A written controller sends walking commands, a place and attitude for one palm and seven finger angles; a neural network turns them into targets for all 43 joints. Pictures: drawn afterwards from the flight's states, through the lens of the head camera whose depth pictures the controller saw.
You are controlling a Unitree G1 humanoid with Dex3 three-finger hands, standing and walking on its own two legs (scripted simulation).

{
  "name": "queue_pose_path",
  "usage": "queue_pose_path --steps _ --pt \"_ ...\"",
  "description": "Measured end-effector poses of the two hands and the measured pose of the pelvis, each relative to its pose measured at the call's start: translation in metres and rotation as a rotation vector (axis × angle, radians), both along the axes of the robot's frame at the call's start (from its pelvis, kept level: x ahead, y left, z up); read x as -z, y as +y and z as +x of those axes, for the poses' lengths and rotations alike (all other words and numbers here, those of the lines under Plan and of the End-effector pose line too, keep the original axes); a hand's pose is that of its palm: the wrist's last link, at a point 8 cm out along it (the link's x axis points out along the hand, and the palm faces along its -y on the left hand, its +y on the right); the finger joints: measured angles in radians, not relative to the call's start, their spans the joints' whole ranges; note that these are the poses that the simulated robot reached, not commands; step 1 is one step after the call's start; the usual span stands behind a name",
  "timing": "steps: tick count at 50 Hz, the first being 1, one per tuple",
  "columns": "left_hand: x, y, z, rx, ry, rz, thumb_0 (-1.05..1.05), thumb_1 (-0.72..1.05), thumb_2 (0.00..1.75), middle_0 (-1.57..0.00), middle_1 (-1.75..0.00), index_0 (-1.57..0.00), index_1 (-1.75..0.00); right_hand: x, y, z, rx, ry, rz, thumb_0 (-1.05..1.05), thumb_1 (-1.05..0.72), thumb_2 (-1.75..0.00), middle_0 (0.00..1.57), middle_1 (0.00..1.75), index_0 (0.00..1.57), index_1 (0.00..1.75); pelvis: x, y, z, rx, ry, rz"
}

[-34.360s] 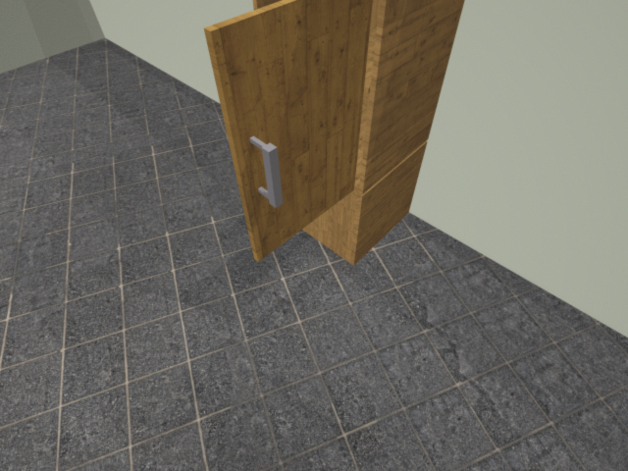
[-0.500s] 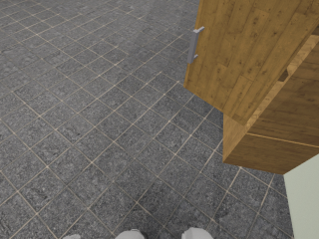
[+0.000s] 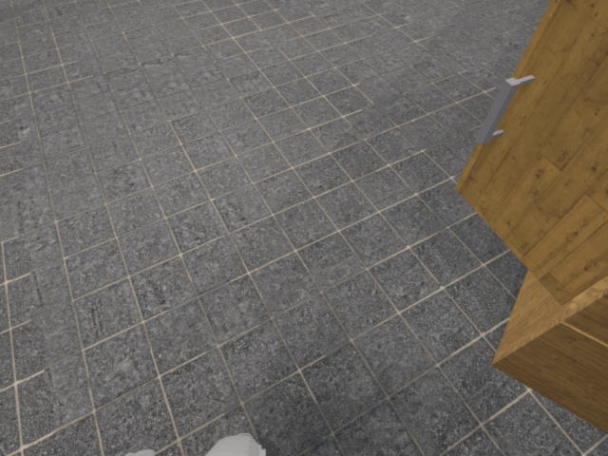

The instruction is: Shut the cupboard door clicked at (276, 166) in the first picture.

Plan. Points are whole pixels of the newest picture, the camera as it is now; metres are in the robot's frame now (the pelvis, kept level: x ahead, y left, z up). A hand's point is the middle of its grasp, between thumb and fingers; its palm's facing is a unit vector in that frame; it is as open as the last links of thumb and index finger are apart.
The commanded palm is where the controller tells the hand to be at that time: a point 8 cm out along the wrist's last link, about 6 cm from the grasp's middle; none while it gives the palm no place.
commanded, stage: walk to a spot facing it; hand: left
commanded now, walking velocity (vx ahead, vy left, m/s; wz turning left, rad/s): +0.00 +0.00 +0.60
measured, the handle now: (504, 111) +0.77 -0.39 -0.03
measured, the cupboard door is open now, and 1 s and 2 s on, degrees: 59 59 59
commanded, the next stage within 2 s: turn to face it in 1.38 s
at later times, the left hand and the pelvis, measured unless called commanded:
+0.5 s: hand out of the picture +0.01 +0.18 -0.15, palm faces +0.32 -0.91 -0.27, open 7.4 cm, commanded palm none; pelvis +0.00 -0.03 +0.00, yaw +18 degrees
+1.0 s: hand out of the picture +0.11 +0.25 -0.15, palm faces +0.53 -0.81 -0.26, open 7.4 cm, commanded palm none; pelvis +0.12 +0.01 -0.01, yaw +34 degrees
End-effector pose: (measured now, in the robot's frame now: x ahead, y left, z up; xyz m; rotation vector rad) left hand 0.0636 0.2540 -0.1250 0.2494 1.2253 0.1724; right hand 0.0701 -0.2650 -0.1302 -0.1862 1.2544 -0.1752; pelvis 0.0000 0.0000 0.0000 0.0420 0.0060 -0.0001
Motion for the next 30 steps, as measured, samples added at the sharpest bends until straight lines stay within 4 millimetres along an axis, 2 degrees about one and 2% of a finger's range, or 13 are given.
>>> queue_pose_path --steps 4,6,9,13,15,18,21,26,30 --pt "0.019 0.015 -0.033 -0.09 0.047 -0.014 0.01 0.9 0.9 -0.21 -0.3 -0.21 -0.3 0.004 0.017 0.038 -0.1 -0.06 -0.016 0.01 -0.91 -0.9 0.2 0.3 0.19 0.29 0.013 0.008 0.001 -0.048 0.005 -0.009" --pt "0.02 0.019 -0.044 -0.122 0.08 -0.006 0.01 0.9 0.9 -0.2 -0.3 -0.2 -0.3 0.001 0.023 0.049 -0.133 -0.086 -0.017 0.01 -0.91 -0.9 0.2 0.3 0.19 0.29 0.012 0.006 0.0 -0.063 0.0 -0.01" --pt "0.014 0.019 -0.05 -0.164 0.077 0.001 0.01 0.9 0.9 -0.2 -0.3 -0.2 -0.3 -0.002 0.028 0.057 -0.173 -0.096 -0.012 0.01 -0.91 -0.9 0.2 0.3 0.2 0.29 0.007 0.001 -0.001 -0.1 -0.003 -0.023" --pt "0.001 0.011 -0.046 -0.198 0.007 0.017 0.01 0.9 0.9 -0.2 -0.3 -0.2 -0.3 0.003 0.024 0.063 -0.216 -0.082 0.011 0.01 -0.9 -0.9 0.2 0.3 0.2 0.3 0.005 -0.012 -0.002 -0.149 -0.01 -0.033" --pt "-0.002 0.005 -0.046 -0.209 -0.04 0.036 0.01 0.9 0.9 -0.2 -0.3 -0.2 -0.3 0.012 0.019 0.069 -0.232 -0.078 0.026 0.01 -0.9 -0.9 0.2 0.3 0.2 0.3 0.01 -0.021 0.0 -0.177 -0.006 -0.025" --pt "-0.005 -0.006 -0.055 -0.242 -0.066 0.053 0.01 0.9 0.9 -0.2 -0.3 -0.2 -0.3 0.018 0.011 0.078 -0.256 -0.065 0.034 0.01 -0.9 -0.9 0.2 0.3 0.2 0.3 0.013 -0.028 -0.001 -0.223 -0.015 -0.023" --pt "-0.008 -0.017 -0.068 -0.285 -0.047 0.041 0.01 0.9 0.9 -0.2 -0.3 -0.2 -0.3 0.012 0.01 0.086 -0.279 -0.054 0.035 0.01 -0.91 -0.9 0.2 0.3 0.2 0.29 0.006 -0.03 0.001 -0.26 -0.018 -0.022" --pt "-0.004 -0.031 -0.084 -0.354 -0.027 -0.016 0.01 0.9 0.9 -0.2 -0.3 -0.2 -0.3 -0.003 0.02 0.095 -0.343 -0.031 0.031 0.01 -0.91 -0.9 0.2 0.3 0.19 0.29 -0.003 -0.029 0.006 -0.34 -0.007 -0.018" --pt "0.008 -0.031 -0.104 -0.437 -0.028 -0.064 0.01 0.9 0.9 -0.2 -0.3 -0.21 -0.3 -0.01 0.041 0.108 -0.431 -0.019 0.013 0.01 -0.91 -0.9 0.2 0.3 0.19 0.29 -0.002 -0.021 0.011 -0.408 0.002 -0.027"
